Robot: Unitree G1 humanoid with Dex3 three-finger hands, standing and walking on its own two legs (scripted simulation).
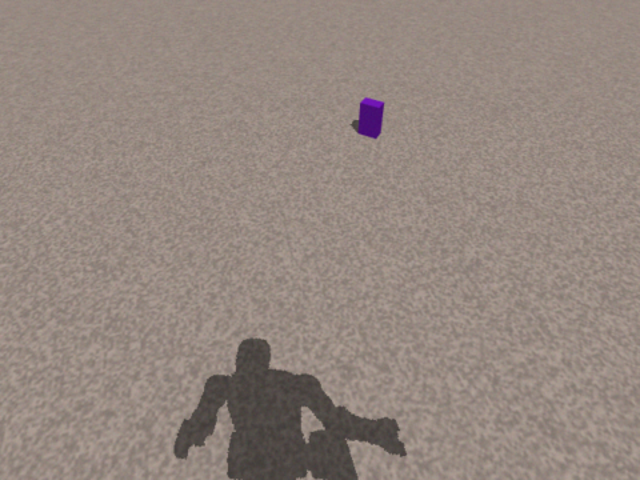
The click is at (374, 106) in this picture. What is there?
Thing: carton on end
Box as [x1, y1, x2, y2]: [358, 97, 383, 138]
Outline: 365,97 360,103 358,133 375,138 380,132 383,102
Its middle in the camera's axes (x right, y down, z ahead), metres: +0.27 -0.63 +2.12
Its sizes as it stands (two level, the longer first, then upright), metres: 0.109 0.064 0.188
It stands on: the floor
